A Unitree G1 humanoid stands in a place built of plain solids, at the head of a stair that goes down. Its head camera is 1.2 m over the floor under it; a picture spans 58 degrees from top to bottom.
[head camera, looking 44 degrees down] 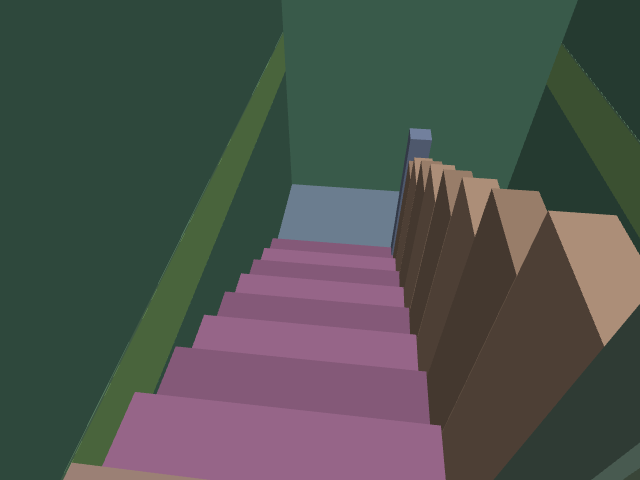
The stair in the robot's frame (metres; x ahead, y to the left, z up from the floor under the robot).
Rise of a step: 0.16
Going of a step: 0.28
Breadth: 1.00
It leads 6 degrees to the right of straight ahead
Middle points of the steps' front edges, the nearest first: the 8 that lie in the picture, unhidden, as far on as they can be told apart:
0.63 0.12 -0.16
0.91 0.09 -0.33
1.18 0.06 -0.49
1.46 0.02 -0.65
1.74 -0.01 -0.82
2.01 -0.04 -0.98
2.29 -0.07 -1.15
2.57 -0.10 -1.31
